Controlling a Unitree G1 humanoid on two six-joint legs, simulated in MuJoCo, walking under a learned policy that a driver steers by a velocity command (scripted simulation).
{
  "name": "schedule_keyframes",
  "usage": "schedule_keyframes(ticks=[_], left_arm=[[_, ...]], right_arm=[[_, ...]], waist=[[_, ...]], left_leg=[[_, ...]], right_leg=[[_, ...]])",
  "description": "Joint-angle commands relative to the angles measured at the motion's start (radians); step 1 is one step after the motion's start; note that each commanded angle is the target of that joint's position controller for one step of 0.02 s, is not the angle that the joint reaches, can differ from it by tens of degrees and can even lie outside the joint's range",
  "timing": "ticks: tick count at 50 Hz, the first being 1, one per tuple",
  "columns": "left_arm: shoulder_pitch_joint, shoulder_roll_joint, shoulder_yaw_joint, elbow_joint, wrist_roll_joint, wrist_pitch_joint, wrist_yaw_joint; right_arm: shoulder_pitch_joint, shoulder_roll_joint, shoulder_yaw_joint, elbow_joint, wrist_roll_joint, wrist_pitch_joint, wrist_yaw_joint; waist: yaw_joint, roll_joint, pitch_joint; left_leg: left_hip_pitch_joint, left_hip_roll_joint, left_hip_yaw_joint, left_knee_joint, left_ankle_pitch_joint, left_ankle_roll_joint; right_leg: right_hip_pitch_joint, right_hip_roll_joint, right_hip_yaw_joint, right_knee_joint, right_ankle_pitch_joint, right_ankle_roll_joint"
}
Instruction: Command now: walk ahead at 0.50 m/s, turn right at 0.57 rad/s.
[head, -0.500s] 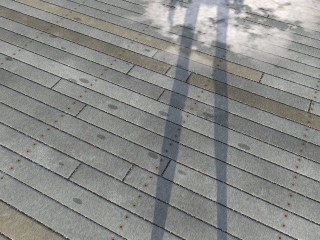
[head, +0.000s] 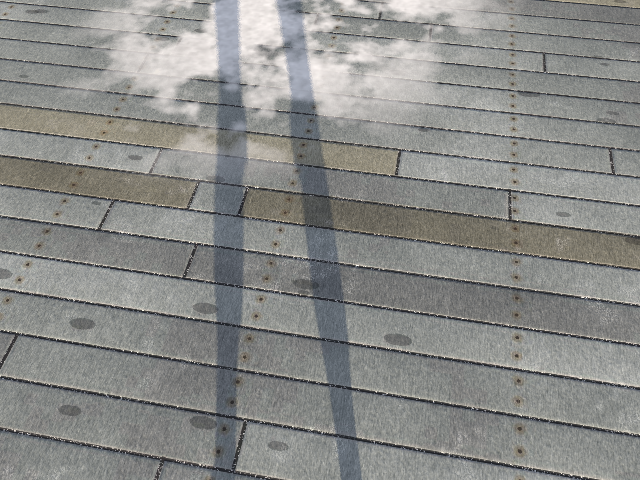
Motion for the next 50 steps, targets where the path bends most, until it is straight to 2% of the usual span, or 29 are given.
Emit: schedule_keyframes(ticks=[1, 4, 7, 11, 14, 15, 16, 17, 18, 19, 20, 21, 22, 23, 25, 29, 34, 38, 40, 41, 42, 43, 44, 45, 46, 47, 48, 49, 50], left_arm=[[-0.005, 0.118, 0.027, -0.085, 0.006, -0.022, 0.014], [0.034, 0.154, 0.037, -0.079, -0.002, -0.023, 0.035], [0.074, 0.163, 0.04, -0.073, -0.007, -0.014, 0.047], [0.128, 0.16, 0.041, -0.053, -0.013, -0.005, 0.049], [0.129, 0.153, 0.041, -0.054, -0.01, 0.004, 0.056], [0.116, 0.149, 0.04, -0.058, -0.009, 0.008, 0.057], [0.109, 0.123, 0.031, -0.065, -0.006, 0.009, 0.057], [0.109, 0.065, 0.009, -0.08, 0.002, 0.007, 0.052], [0.235, -0.001, -0.011, -0.109, -0.019, -0.002, 0.052], [0.26, 0.077, -0.004, -0.104, -0.034, -0.004, 0.055], [0.176, 0.155, 0.016, -0.1, -0.032, 0.001, 0.056], [0.107, 0.163, 0.02, -0.112, -0.02, 0.007, 0.057], [0.065, 0.151, 0.022, -0.125, -0.008, 0.008, 0.055], [0.061, 0.135, 0.024, -0.132, -0.008, 0.011, 0.049], [0.07, 0.096, 0.018, -0.139, -0.02, 0.021, 0.04], [0.006, 0.064, 0.007, -0.179, -0.013, 0.03, 0.035], [-0.125, 0.038, -0.008, -0.212, -0.012, 0.017, 0.005], [-0.215, 0.04, -0.01, -0.255, -0.017, 0.016, -0.02], [-0.192, 0.07, 0.005, -0.264, -0.011, 0.019, -0.025], [-0.141, 0.096, 0.019, -0.256, -0.008, 0.024, -0.024], [-0.021, 0.134, 0.041, -0.228, -0.008, 0.028, -0.021], [0.154, 0.189, 0.074, -0.18, -0.011, 0.035, -0.005], [0.23, 0.282, 0.094, -0.159, -0.018, 0.044, 0.017], [0.199, 0.317, 0.086, -0.2, -0.015, 0.024, 0.01], [0.195, 0.223, 0.059, -0.195, -0.009, 0.009, 0.001], [0.159, 0.184, 0.044, -0.182, -0.005, -0.001, 0.001], [0.091, 0.156, 0.034, -0.184, -0.004, -0.006, 0.002], [0.036, 0.115, 0.019, -0.189, 0.003, -0.008, 0.004], [0.012, 0.12, 0.016, -0.197, 0.016, -0.011, 0.008]], right_arm=[[0.026, -0.118, -0.033, -0.071, -0.019, -0.002, -0.003], [-0.056, -0.083, -0.022, -0.101, -0.03, 0.016, -0.007], [-0.17, -0.055, -0.008, -0.134, -0.025, 0.012, -0.001], [-0.25, -0.083, -0.012, -0.168, -0.005, 0.0, 0.015], [-0.22, -0.126, -0.027, -0.167, -0.002, -0.016, 0.026], [-0.172, -0.135, -0.033, -0.155, -0.002, -0.022, 0.025], [-0.084, -0.153, -0.047, -0.131, -0.008, -0.027, 0.021], [0.048, -0.197, -0.061, -0.115, -0.026, -0.032, 0.014], [0.168, -0.291, -0.084, -0.089, -0.043, -0.02, 0.011], [0.175, -0.231, -0.072, -0.079, -0.016, -0.013, 0.02], [0.122, -0.151, -0.051, -0.1, -0.01, -0.007, 0.017], [0.073, -0.122, -0.04, -0.108, -0.016, 0.002, 0.014], [0.037, -0.099, -0.032, -0.103, -0.022, 0.008, 0.013], [0.023, -0.084, -0.025, -0.097, -0.03, 0.007, 0.009], [0.022, -0.083, -0.027, -0.082, -0.024, 0.002, 0.007], [0.042, -0.132, -0.042, -0.055, -0.019, -0.004, 0.004], [0.066, -0.163, -0.045, -0.034, -0.013, 0.013, -0.002], [0.119, -0.197, -0.053, -0.009, 0.003, 0.036, -0.002], [0.114, -0.226, -0.061, -0.01, 0.013, 0.049, -0.007], [0.112, -0.244, -0.067, -0.012, 0.017, 0.056, -0.012], [0.101, -0.252, -0.069, -0.017, 0.02, 0.063, -0.016], [0.096, -0.229, -0.059, -0.024, 0.017, 0.063, -0.021], [0.144, -0.116, -0.024, -0.059, -0.03, 0.054, -0.015], [0.155, -0.081, 0.002, -0.11, -0.024, 0.016, 0.0], [0.031, -0.177, -0.024, -0.13, 0.014, -0.01, 0.014], [-0.001, -0.173, -0.018, -0.141, 0.031, -0.023, 0.021], [0.008, -0.154, -0.015, -0.123, 0.013, -0.026, 0.014], [0.015, -0.155, -0.02, -0.105, -0.008, -0.015, 0.008], [0.052, -0.156, -0.022, -0.101, -0.008, -0.002, 0.011]], waist=[[-0.03, -0.03, -0.123], [-0.015, -0.032, -0.088], [0.031, -0.07, -0.073], [0.063, -0.101, -0.066], [0.034, -0.128, -0.072], [0.006, -0.143, -0.081], [-0.04, -0.14, -0.122], [-0.099, -0.07, -0.239], [-0.064, 0.228, -0.383], [-0.065, 0.294, -0.371], [-0.089, 0.175, -0.237], [-0.083, 0.103, -0.162], [-0.068, 0.081, -0.101], [-0.046, 0.098, -0.081], [-0.032, 0.121, -0.07], [-0.036, 0.073, -0.056], [-0.082, 0.055, -0.022], [-0.1, 0.053, 0.014], [-0.062, 0.08, -0.018], [-0.024, 0.101, -0.059], [0.049, 0.096, -0.125], [0.142, 0.061, -0.211], [0.111, -0.158, -0.29], [0.058, -0.263, -0.456], [0.118, -0.127, -0.394], [0.092, -0.101, -0.261], [0.04, -0.01, -0.189], [0.008, -0.002, -0.141], [-0.025, -0.062, -0.142]], left_leg=[[-0.19, 0.059, -0.041, -0.089, 0.071, -0.026], [-0.195, 0.037, -0.011, -0.275, 0.201, -0.073], [-0.136, -0.011, -0.006, -0.526, 0.406, -0.082], [-0.077, -0.048, -0.028, -0.669, 0.47, -0.07], [-0.037, -0.05, -0.05, -0.714, 0.361, -0.036], [0.021, -0.055, -0.038, -0.733, 0.328, -0.018], [0.146, -0.054, -0.023, -0.765, 0.321, 0.007], [0.375, 0.07, -0.131, -0.75, 0.272, 0.063], [0.729, 0.306, -0.558, -0.824, 0.056, 0.221], [0.752, 0.368, -0.786, -0.907, -0.198, 0.253], [0.641, 0.324, -0.648, -0.928, -0.224, 0.207], [0.526, 0.282, -0.494, -0.927, -0.099, 0.171], [0.421, 0.24, -0.383, -0.946, 0.031, 0.161], [0.356, 0.212, -0.305, -0.968, 0.109, 0.151], [0.306, 0.189, -0.198, -1.01, 0.196, 0.157], [0.328, 0.206, -0.064, -1.05, 0.365, 0.183], [0.361, 0.174, 0.112, -1.051, 0.453, 0.146], [0.458, 0.209, 0.17, -1.015, 0.548, 0.126], [0.502, 0.216, 0.209, -0.915, 0.845, 0.107], [0.514, 0.214, 0.227, -0.817, 1.02, 0.099], [0.487, 0.198, 0.248, -0.651, 1.113, 0.083], [0.341, 0.164, 0.267, -0.415, 1.016, 0.048], [-0.03, 0.069, 0.263, -0.067, 0.305, 0.0], [-0.305, -0.107, 0.047, 0.188, -0.232, -0.024], [-0.415, -0.045, -0.06, 0.215, -0.152, -0.01], [-0.424, -0.004, -0.04, 0.144, -0.06, 0.008], [-0.362, 0.041, -0.035, 0.052, 0.01, 0.005], [-0.294, 0.071, -0.03, -0.023, 0.06, 0.001], [-0.232, 0.083, -0.034, -0.039, 0.085, -0.012]], right_leg=[[0.211, -0.265, 0.367, -0.271, 0.228, -0.207], [0.124, -0.22, 0.28, -0.286, 0.257, -0.186], [0.085, -0.17, 0.239, -0.274, 0.139, -0.134], [0.12, -0.199, 0.316, -0.225, 0.017, -0.107], [0.199, -0.236, 0.407, -0.132, 0.006, -0.088], [0.202, -0.232, 0.422, -0.093, 0.026, -0.077], [0.187, -0.192, 0.406, -0.01, 0.066, -0.051], [0.1, -0.132, 0.338, 0.224, 0.014, -0.014], [-0.237, 0.016, 0.192, 0.57, -0.323, 0.065], [-0.415, -0.039, 0.191, 0.754, -0.446, 0.079], [-0.462, -0.085, 0.195, 0.816, -0.357, 0.085], [-0.442, -0.121, 0.157, 0.813, -0.281, 0.089], [-0.417, -0.15, 0.152, 0.765, -0.226, 0.091], [-0.374, -0.178, 0.151, 0.729, -0.19, 0.088], [-0.337, -0.201, 0.126, 0.68, -0.166, 0.091], [-0.396, -0.217, 0.113, 0.545, -0.055, 0.109], [-0.342, -0.196, 0.035, 0.278, 0.165, 0.096], [-0.326, -0.17, -0.023, 0.159, 0.118, 0.061], [-0.241, -0.118, -0.07, 0.132, 0.021, 0.023], [-0.159, -0.08, -0.096, 0.13, -0.031, -0.001], [-0.002, -0.038, -0.114, 0.093, -0.029, -0.033], [0.274, -0.021, -0.08, 0.037, 0.034, -0.074], [0.608, -0.245, 0.284, 0.036, 0.024, -0.17], [0.78, -0.435, 0.845, -0.143, -0.182, -0.347], [0.742, -0.411, 0.764, -0.2, -0.213, -0.283], [0.601, -0.38, 0.607, -0.207, -0.144, -0.241], [0.447, -0.335, 0.492, -0.209, -0.034, -0.204], [0.34, -0.292, 0.398, -0.229, 0.083, -0.171], [0.262, -0.293, 0.378, -0.248, 0.164, -0.184]])
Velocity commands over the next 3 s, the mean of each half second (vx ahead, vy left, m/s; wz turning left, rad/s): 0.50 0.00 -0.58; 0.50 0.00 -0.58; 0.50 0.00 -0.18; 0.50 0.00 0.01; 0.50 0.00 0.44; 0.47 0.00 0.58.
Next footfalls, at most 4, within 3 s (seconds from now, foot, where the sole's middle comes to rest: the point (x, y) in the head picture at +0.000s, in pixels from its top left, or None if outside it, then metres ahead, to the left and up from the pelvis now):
0.34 left None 0.39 0.14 -0.77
0.86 right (443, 420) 0.56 -0.21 -0.77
1.38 left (425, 272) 0.93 -0.21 -0.77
1.92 right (568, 242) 1.02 -0.58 -0.77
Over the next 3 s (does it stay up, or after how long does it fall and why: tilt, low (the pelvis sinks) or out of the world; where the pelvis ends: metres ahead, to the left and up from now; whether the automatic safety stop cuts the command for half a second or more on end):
stays up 1.50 -0.67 -0.01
